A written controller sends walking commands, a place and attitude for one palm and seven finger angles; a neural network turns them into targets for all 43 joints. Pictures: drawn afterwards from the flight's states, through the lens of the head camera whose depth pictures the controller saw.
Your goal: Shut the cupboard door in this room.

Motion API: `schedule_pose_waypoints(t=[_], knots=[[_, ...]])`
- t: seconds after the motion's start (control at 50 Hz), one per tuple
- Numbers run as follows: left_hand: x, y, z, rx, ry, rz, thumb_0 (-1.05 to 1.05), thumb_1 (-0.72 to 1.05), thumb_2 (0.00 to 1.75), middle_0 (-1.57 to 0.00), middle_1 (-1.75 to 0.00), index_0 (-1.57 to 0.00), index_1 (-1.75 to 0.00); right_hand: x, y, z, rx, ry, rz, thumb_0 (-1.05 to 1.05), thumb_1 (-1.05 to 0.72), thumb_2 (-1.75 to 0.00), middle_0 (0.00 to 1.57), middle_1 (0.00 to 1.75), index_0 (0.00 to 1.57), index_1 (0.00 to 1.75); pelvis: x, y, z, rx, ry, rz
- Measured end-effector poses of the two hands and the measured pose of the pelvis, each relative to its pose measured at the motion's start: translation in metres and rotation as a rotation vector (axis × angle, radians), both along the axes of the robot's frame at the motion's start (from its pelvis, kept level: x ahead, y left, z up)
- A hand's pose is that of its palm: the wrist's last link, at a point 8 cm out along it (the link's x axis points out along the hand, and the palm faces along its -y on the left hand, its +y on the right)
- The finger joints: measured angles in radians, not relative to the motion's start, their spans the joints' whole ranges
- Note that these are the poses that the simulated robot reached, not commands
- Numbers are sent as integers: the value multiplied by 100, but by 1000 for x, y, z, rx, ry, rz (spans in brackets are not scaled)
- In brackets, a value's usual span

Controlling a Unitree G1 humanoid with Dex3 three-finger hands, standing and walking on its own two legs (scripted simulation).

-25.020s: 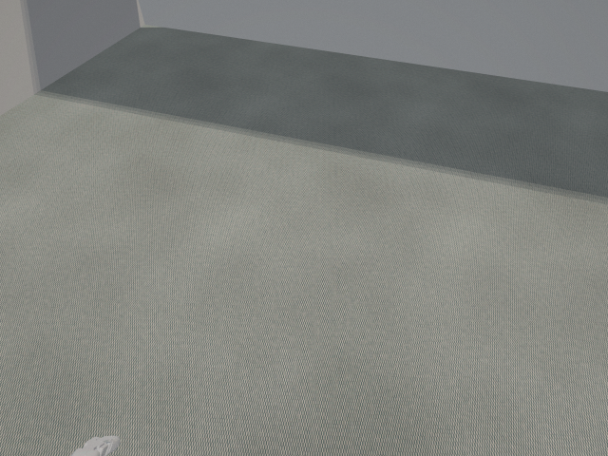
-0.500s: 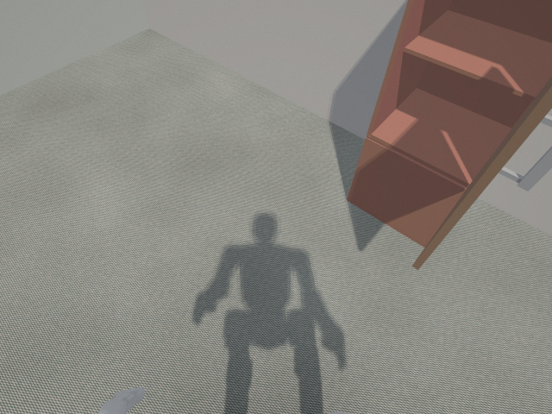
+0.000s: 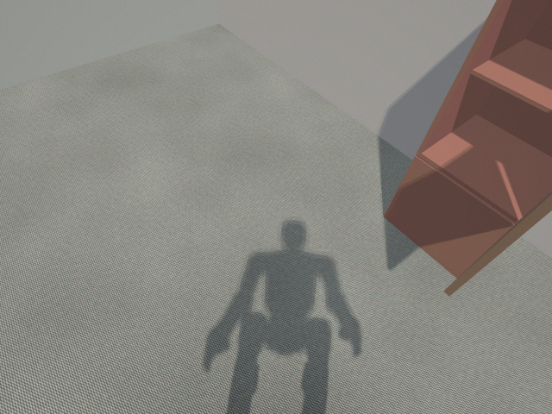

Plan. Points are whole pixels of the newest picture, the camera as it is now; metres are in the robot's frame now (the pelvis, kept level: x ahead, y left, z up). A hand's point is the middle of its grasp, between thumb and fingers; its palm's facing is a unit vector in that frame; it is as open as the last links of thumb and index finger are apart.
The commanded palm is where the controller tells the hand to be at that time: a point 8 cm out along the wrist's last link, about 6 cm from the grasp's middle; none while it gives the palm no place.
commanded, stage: stand and wait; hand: left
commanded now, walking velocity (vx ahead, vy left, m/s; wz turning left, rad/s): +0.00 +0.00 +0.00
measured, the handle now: out of the picture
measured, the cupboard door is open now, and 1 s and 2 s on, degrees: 88 88 88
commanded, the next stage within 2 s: turn or walk to find it in 0.20 s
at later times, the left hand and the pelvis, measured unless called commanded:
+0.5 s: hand out of the picture +0.03 +0.19 -0.18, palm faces +0.11 -0.98 -0.19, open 7.3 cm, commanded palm none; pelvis -0.01 +0.00 +0.00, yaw +5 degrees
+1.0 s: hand out of the picture +0.00 +0.15 -0.14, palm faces +0.28 -0.92 -0.29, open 7.4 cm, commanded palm none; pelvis -0.02 -0.06 +0.01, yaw +17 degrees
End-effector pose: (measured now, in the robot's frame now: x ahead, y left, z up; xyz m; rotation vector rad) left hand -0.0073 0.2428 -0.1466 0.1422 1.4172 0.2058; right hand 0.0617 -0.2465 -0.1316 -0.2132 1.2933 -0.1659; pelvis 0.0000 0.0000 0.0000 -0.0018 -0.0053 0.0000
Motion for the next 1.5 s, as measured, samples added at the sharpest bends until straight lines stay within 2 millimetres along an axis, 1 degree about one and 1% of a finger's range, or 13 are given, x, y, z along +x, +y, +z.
schedule_pose_waypoints(t=[0.1, 0.22, 0.4, 0.52, 0.6, 0.7, 0.78, 0.92, 1.04, 1.14, 1.28, 1.38, 1.5], knots=[[-17, 12, 3, -3, 60, 15, 1, 91, 90, -20, -30, -20, -30, 11, 19, 10, 0, -37, 30, 0, -91, -90, 20, 30, 20, 30, 0, 8, 7, 3, -4, 1], [-9, 7, 10, -1, 31, -6, 1, 91, 90, -19, -30, -20, -30, 12, 30, 4, 43, -58, 19, 0, -91, -90, 21, 30, 20, 30, -1, 8, 9, 10, -5, 0], [14, -14, 9, -3, -71, -8, 0, 91, 90, -20, -30, -20, -30, -13, 9, -11, 52, 4, -3, -1, -93, -90, 21, 30, 20, 30, -4, -2, 2, 3, -9, 47], [25, -6, -2, -18, -110, 30, 0, 91, 90, -20, -30, -20, -30, -33, 5, -6, 7, 74, 23, 0, -92, -90, 20, 30, 20, 30, -8, 2, -2, 10, 3, 84], [33, 0, 7, 6, -118, 36, 1, 91, 90, -20, -30, -20, -30, -43, 3, -1, 7, 96, 33, 0, -91, -90, 20, 30, 20, 30, -11, -4, 3, 5, 19, 113], [48, -3, 22, 48, -176, 44, 1, 91, 90, -20, -30, -20, -30, -46, -8, -5, 31, 124, 57, 0, -91, -90, 21, 30, 20, 30, -14, -19, 7, 3, 31, 150], [52, -15, 29, 94, -235, 56, 1, 91, 90, -20, -30, -20, -30, -35, -25, -19, 62, 116, 82, 0, -91, -90, 21, 30, 20, 30, -14, -38, 0, 19, 29, 184], [16, -40, 43, 117, -225, 129, 0, 91, 90, -20, -30, -20, -30, 13, -45, -16, 70, 53, 166, 0, -91, -90, 20, 30, 20, 30, -17, -55, 7, 43, 7, 255], [-29, -54, 37, 93, -168, 217, 0, 90, 90, -20, -30, -20, -30, 53, -43, -6, 50, 4, 265, 0, -91, -90, 20, 30, 20, 30, -19, -59, 10, 49, 8, 313], [-77, -57, 26, 66, -95, 302, 0, 90, 90, -20, -30, -21, -30, 86, -21, 1, 31, -38, 364, 0, -91, -90, 20, 30, 20, 30, -25, -53, 8, 37, 13, 358], [-143, -39, 0, 38, 2, 425, 1, 90, 90, -20, -30, -21, -30, 116, 33, 11, 15, -146, 503, 0, -91, -90, 20, 30, 20, 30, -37, -33, -5, 13, 10, 427], [-149, -28, 9, 47, -7, 465, 1, 91, 90, -20, -30, -20, -30, 110, 51, 19, 21, -146, 540, 0, -91, -90, 20, 30, 20, 30, -41, -29, 4, -4, 3, 464], [-124, -22, 20, 81, -99, 469, 1, 91, 90, -19, -30, -20, -30, 96, 49, 13, 51, -102, 547, 0, -91, -90, 21, 30, 20, 30, -41, -34, 8, -4, 4, 507]])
